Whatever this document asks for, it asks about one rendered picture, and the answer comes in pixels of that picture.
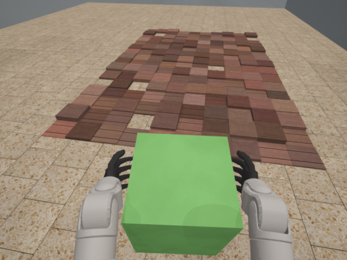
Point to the right robot forearm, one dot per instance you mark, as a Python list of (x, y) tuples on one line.
[(268, 222)]

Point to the left robot forearm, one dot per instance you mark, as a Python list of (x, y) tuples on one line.
[(98, 221)]

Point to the carton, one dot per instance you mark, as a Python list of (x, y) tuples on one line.
[(181, 196)]

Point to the left robot hand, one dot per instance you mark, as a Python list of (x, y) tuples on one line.
[(114, 170)]

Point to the right robot hand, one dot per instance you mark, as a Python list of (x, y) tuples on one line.
[(248, 171)]

